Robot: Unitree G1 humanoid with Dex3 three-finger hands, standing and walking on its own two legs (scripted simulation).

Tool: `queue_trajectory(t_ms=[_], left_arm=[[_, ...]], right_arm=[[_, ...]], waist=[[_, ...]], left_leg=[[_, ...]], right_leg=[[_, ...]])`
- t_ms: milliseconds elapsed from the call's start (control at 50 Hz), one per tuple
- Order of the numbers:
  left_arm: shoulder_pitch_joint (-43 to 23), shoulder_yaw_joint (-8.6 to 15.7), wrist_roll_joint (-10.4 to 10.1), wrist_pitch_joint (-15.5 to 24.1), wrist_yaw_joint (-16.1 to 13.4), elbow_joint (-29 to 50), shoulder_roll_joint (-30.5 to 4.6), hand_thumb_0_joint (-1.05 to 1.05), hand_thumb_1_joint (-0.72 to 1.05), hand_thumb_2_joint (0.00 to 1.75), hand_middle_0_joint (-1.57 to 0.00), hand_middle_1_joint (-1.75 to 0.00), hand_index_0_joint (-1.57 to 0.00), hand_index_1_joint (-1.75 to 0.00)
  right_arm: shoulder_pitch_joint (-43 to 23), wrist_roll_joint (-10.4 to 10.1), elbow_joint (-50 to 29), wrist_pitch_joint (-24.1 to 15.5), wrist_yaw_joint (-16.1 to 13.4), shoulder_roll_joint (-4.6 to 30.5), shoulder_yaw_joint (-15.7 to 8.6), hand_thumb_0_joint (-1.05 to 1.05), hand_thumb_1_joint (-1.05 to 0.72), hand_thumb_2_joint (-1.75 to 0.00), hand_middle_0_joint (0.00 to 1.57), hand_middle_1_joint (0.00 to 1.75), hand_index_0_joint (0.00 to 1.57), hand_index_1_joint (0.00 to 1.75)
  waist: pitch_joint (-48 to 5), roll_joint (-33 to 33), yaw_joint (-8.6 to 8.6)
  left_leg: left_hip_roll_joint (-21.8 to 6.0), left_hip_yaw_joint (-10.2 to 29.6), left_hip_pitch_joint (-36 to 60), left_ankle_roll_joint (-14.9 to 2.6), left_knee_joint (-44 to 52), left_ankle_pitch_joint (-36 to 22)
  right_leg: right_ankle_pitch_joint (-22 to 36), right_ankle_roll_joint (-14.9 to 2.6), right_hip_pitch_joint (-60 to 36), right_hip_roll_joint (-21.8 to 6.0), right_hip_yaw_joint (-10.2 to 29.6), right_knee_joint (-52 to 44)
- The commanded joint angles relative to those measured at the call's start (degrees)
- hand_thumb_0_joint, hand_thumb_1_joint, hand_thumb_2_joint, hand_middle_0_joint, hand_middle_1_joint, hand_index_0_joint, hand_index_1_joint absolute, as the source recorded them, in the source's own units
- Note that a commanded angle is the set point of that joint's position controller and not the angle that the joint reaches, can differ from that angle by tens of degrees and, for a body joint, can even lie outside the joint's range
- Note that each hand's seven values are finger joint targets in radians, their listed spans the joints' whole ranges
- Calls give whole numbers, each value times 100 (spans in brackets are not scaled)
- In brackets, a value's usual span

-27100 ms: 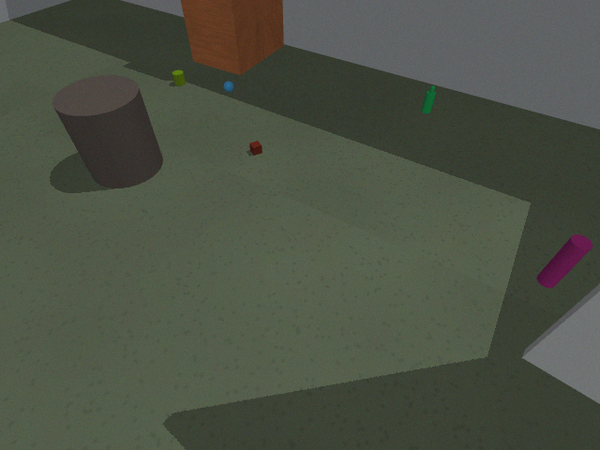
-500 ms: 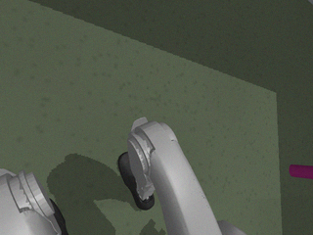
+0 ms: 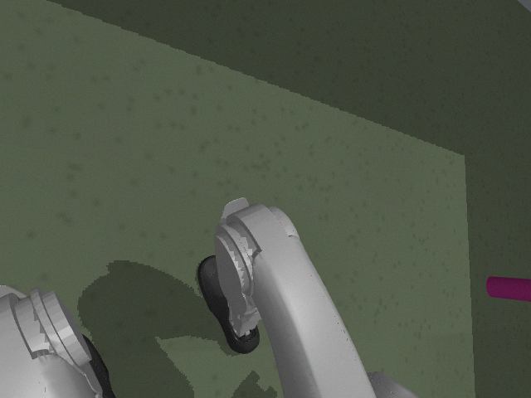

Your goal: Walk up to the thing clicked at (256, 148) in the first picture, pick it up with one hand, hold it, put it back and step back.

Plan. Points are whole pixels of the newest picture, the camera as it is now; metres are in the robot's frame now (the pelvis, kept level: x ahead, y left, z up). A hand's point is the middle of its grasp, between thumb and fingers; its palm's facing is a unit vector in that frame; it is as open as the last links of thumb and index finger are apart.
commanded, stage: open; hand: left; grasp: from above
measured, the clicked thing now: out of the picture +0.43 +0.33 -0.29
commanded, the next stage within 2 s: withdraw in 0.04 s
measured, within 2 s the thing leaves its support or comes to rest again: neither
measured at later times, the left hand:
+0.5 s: hand out of the picture +0.46 +0.33 -0.17, palm faces -0.23 -0.21 -0.95, open 13.2 cm
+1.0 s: hand out of the picture +0.41 +0.35 -0.14, palm faces -0.40 -0.08 -0.91, open 13.4 cm
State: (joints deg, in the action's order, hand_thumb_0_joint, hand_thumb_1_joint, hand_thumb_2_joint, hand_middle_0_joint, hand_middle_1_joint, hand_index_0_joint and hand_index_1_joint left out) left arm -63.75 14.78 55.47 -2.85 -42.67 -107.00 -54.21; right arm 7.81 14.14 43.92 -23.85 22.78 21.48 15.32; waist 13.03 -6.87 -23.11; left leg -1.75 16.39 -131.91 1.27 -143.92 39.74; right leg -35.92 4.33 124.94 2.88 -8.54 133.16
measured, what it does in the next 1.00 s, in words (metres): stands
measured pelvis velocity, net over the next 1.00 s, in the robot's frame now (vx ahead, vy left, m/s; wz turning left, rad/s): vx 0.00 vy -0.01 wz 0.12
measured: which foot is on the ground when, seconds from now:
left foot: down 0.00-1.00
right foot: down 0.00-1.00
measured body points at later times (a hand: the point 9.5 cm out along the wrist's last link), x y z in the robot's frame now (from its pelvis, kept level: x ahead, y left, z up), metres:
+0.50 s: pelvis +0.01 +0.00 +0.01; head +0.24 +0.10 +0.39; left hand +0.47 +0.33 -0.11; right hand +0.05 -0.26 -0.06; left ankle +0.07 +0.13 -0.28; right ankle +0.13 -0.13 -0.28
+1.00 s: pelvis +0.00 -0.01 +0.01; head +0.22 +0.11 +0.39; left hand +0.43 +0.36 -0.09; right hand +0.14 -0.28 -0.08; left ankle +0.07 +0.13 -0.28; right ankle +0.13 -0.13 -0.28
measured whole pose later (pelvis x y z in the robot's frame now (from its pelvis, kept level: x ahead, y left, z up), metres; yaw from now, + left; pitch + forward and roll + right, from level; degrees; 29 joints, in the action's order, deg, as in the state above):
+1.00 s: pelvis +0.00 -0.01 +0.01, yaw +7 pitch +31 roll -9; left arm -53.8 0.1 72.4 17.3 -20.3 -76.6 -44.4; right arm 5.7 8.5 41.7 -4.7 8.4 18.0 4.1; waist -1.1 -3.2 -11.1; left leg 0.1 10.0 -132.2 1.8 -138.3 37.3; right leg -37.2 2.5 127.0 -0.3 -3.7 133.1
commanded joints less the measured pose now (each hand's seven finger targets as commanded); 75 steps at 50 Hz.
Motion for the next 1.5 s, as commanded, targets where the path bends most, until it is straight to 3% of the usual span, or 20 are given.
queue_trajectory(t_ms=[0, 220, 300, 340, 420, 440, 480, 560, 680, 720, 820, 920, 1020, 1100, 1180, 1260, 1320, 1380, 1440, 1480], left_arm=[[-1314, -149, -8, 45, -193, 557, -1152, 0, -40, 92, -26, -80, -23, -83], [-1296, -221, -51, -10, -117, 911, -1065, 0, -36, 87, -21, -85, -21, -85], [-1286, -130, 23, 21, 98, 2139, -1160, 0, -37, 86, -22, -84, -22, -84], [-1148, -534, 34, 71, 349, 2859, -557, 0, -37, 86, -23, -82, -22, -83], [43, -667, 111, -41, 923, 3990, -318, 0, -35, 85, -24, -80, -23, -81], [366, -874, 166, -98, 1132, 3601, 117, 0, -36, 86, -24, -80, -23, -81], [673, -917, 340, -162, 1511, 3393, 210, 0, -35, 85, -24, -80, -23, -81], [522, -1574, 317, 95, 2438, 3613, 910, 0, -38, 89, -22, -83, -21, -85], [-133, -1493, 454, 1135, 3298, 4156, 219, 0, -40, 93, -19, -89, -18, -90], [-201, -1154, 598, 1572, 3284, 4323, -293, 0, -39, 92, -20, -87, -19, -89], [-710, -944, 1265, 2340, 2731, 4385, -501, 0, -39, 92, -19, -88, -18, -89], [-1472, -1362, 1628, 2161, 1884, 4150, 163, 0, -42, 94, -14, -92, -14, -92], [-1451, -1122, 1767, 1497, 1452, 3506, -43, 0, -40, 93, -15, -92, -16, -91], [-883, -668, 1533, 967, 1444, 3826, -405, 0, -32, 87, -22, -85, -22, -84], [-799, -543, 1300, 628, 1813, 4103, -574, 0, -29, 80, -22, -60, -20, -62], [-119, -294, 639, 581, 2396, 4745, -558, 0, -11, 77, -21, -51, -19, -53], [1084, -781, 62, 497, 3038, 4824, 478, 0, 10, 79, -20, -45, -19, -46], [1735, -756, -734, 390, 3537, 6384, 654, 0, 34, 76, -18, -34, -18, -34], [2623, -950, -1459, 247, 3881, 7321, 1151, 0, 58, 79, -18, -28, -18, -28], [2701, -719, -1873, 246, 3963, 7973, 1062, 0, 74, 90, -20, -30, -20, -30]], right_arm=[[1213, -64, 194, 4, -37, 1851, -479, 0, -88, -90, 20, 30, 20, 30], [1301, -47, 245, 55, -37, 1867, -558, 0, -90, -90, 20, 30, 20, 30], [1268, -150, 214, 184, -62, 1780, -809, 0, -91, -90, 20, 30, 20, 30], [1054, -233, 111, 239, -39, 1639, -897, 0, -91, -90, 20, 30, 20, 30], [974, -626, 129, 631, -133, 1483, -1275, 0, -90, -90, 20, 30, 20, 30], [972, -712, 121, 746, -127, 1423, -1354, 0, -91, -91, 20, 30, 20, 30], [1051, -782, 83, 994, -188, 1356, -1492, 0, -90, -90, 20, 30, 20, 30], [1080, -850, -189, 1325, -394, 1163, -1640, 0, -91, -90, 20, 30, 20, 30], [955, -810, -493, 1551, -944, 1076, -1641, 0, -90, -90, 20, 30, 20, 30], [872, -805, -491, 1596, -1151, 1045, -1615, 0, -90, -90, 20, 30, 20, 30], [789, -717, -431, 1766, -1424, 959, -1471, 0, -89, -90, 20, 30, 20, 30], [866, -581, -263, 1925, -1521, 989, -1597, 0, -88, -89, 20, 30, 20, 30], [1263, -523, -114, 1915, -1547, 1090, -1690, 0, -89, -89, 20, 30, 20, 30], [1265, -612, -292, 2001, -1508, 1088, -1785, 0, -88, -89, 20, 30, 20, 30], [1315, -737, -426, 2103, -1489, 969, -1784, 0, -89, -90, 20, 30, 20, 30], [1332, -825, -657, 2155, -1493, 855, -1871, 0, -89, -90, 20, 30, 20, 30], [1450, -959, -707, 2243, -1490, 724, -1934, 0, -89, -90, 20, 30, 20, 30], [1422, -1148, -958, 2312, -1580, 794, -2098, 0, -90, -90, 20, 30, 20, 30], [1137, -1272, -1189, 2342, -1718, 686, -2109, 0, -90, -90, 20, 30, 20, 30], [990, -1316, -1242, 2334, -1846, 632, -2118, 0, -90, -90, 20, 30, 20, 30]], waist=[[-3526, 2839, -372], [-3970, 3262, -288], [-4912, 3879, 116], [-5159, 4130, 225], [-5967, 4176, 955], [-5643, 3854, 948], [-5007, 3123, 926], [-4264, 1641, 671], [-4018, 709, 711], [-4282, 943, 987], [-4849, 1849, 994], [-5164, 2850, 767], [-5570, 3141, 798], [-6361, 3235, 1171], [-6481, 2866, 1177], [-6696, 2214, 1405], [-6262, 1607, 1419], [-6516, 1650, 1660], [-5809, 1150, 1665], [-5623, 1076, 1743]], left_leg=[[-211, -628, 2694, -98, 1571, -735], [-223, -697, 3060, -42, 1584, -1153], [-206, -743, 3574, 0, 1755, -1400], [-178, -804, 3705, 17, 1857, -1479], [-64, -1032, 3592, -29, 2020, -1722], [-38, -1072, 3224, -55, 2068, -1510], [-18, -1185, 2605, -156, 2092, -1193], [60, -1144, 2001, -331, 2321, -492], [216, -1294, 1635, -363, 2068, 117], [237, -1360, 1831, -307, 2030, 68], [200, -1262, 2532, -223, 2015, -145], [162, -1199, 3424, -104, 2287, -522], [143, -1230, 3771, -80, 2306, -1195], [139, -1337, 4063, -99, 2470, -1647], [164, -1467, 3783, -218, 2456, -1749], [170, -1564, 3385, -342, 2581, -1704], [191, -1568, 3101, -390, 2958, -1314], [204, -1539, 3472, -374, 3395, -1048], [137, -1411, 3499, -384, 3855, -641], [110, -1328, 3755, -372, 4066, -535]], right_leg=[[1020, -492, -1893, 138, -758, -1166], [1359, -514, -2090, 138, -744, -1152], [1495, -601, -2189, 136, -673, -1109], [1526, -644, -2047, 127, -640, -1057], [1658, -709, -1960, 175, -415, -1071], [1487, -713, -1717, 175, -400, -1088], [1251, -683, -1576, 195, -287, -1278], [564, -614, -1795, 188, -121, -1738], [-535, -587, -2069, 60, 156, -2165], [-571, -614, -2053, 13, 213, -2096], [-152, -625, -1499, -23, 79, -1654], [411, -643, -792, -81, -229, -1319], [1006, -611, -866, -142, -276, -1199], [1395, -649, -1405, -182, -137, -1204], [1548, -662, -1909, -154, 25, -1473], [1573, -567, -2905, -105, 181, -1921], [1288, -516, -3242, -94, 247, -2358], [1013, -563, -3468, -112, 284, -2719], [680, -553, -3431, -80, 278, -3147], [612, -571, -3499, -115, 347, -3380]])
